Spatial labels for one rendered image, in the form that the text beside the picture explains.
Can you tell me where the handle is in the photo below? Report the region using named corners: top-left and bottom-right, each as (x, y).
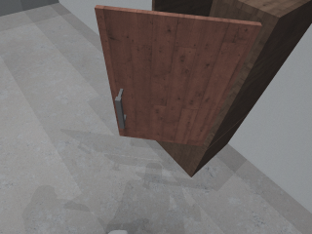
top-left (115, 89), bottom-right (127, 129)

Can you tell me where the cupboard door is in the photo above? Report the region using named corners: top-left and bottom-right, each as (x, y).
top-left (95, 5), bottom-right (262, 146)

